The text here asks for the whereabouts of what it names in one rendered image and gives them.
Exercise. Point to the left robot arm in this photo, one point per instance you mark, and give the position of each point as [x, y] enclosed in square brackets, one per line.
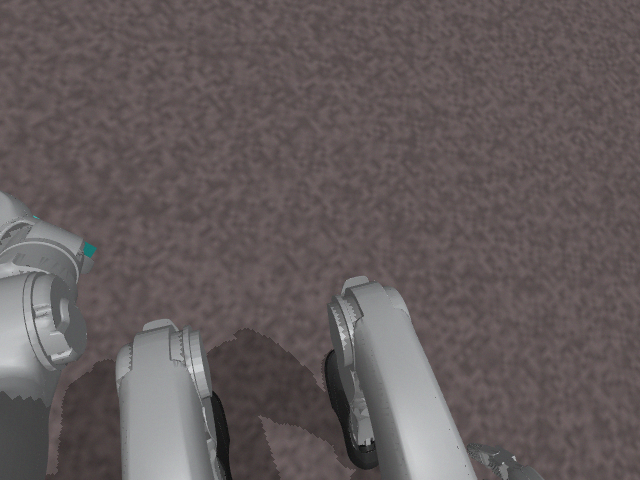
[41, 331]

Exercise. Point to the left robot foot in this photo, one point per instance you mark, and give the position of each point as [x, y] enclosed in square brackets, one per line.
[222, 434]

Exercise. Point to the right robot foot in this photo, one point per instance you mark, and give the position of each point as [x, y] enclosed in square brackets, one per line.
[364, 457]

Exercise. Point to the right robot hand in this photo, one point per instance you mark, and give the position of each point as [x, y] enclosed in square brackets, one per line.
[502, 462]

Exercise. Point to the small box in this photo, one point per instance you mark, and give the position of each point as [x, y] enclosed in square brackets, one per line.
[88, 249]

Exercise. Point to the left robot hand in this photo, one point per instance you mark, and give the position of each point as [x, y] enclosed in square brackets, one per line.
[12, 208]

